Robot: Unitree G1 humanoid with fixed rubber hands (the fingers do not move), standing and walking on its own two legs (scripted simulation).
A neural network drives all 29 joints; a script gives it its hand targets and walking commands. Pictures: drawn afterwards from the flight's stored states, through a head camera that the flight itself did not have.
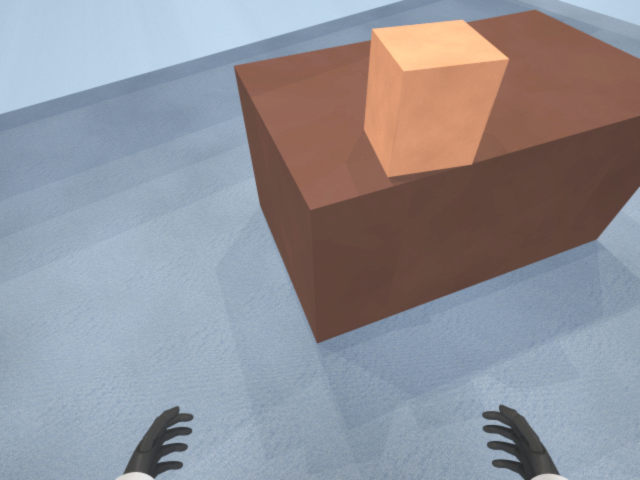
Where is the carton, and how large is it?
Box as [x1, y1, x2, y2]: [364, 20, 508, 176]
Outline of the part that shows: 463,20 372,29 364,130 387,176 471,164 508,58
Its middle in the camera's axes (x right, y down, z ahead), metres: +0.24 -0.32 +0.87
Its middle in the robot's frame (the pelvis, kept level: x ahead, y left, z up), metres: +0.87 -0.20 +0.01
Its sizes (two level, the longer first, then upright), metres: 0.210 0.200 0.250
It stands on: a pedestal, 0.64 m high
